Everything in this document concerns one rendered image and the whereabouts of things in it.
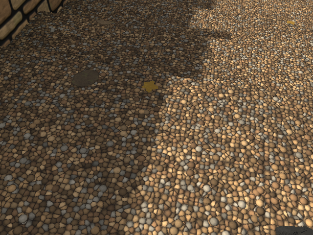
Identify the right robot hand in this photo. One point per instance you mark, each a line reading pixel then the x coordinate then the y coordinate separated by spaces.
pixel 293 230

